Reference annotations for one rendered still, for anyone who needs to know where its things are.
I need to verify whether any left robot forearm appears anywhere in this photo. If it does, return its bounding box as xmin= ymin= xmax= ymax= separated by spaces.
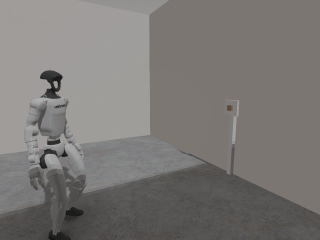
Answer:
xmin=63 ymin=122 xmax=76 ymax=144

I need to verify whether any robot torso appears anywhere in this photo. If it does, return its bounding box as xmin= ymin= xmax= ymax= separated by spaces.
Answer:
xmin=37 ymin=94 xmax=66 ymax=158

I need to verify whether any robot right hand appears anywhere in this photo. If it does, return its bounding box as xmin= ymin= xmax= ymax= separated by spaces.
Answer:
xmin=28 ymin=164 xmax=46 ymax=190

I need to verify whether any right robot forearm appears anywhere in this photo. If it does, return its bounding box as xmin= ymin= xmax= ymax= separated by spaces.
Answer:
xmin=24 ymin=127 xmax=40 ymax=166

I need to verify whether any robot left upper arm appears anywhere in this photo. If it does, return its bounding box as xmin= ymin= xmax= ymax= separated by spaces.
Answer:
xmin=60 ymin=96 xmax=69 ymax=124

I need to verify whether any robot left hand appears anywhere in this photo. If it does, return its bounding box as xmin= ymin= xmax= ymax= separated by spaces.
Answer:
xmin=72 ymin=142 xmax=84 ymax=160

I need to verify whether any panel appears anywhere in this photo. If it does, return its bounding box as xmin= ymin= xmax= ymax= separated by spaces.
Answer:
xmin=224 ymin=99 xmax=239 ymax=175

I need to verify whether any robot left shin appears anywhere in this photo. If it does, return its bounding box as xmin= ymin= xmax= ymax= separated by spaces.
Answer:
xmin=66 ymin=184 xmax=87 ymax=210

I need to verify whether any robot right upper arm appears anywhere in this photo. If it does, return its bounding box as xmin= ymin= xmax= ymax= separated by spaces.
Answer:
xmin=24 ymin=98 xmax=47 ymax=136

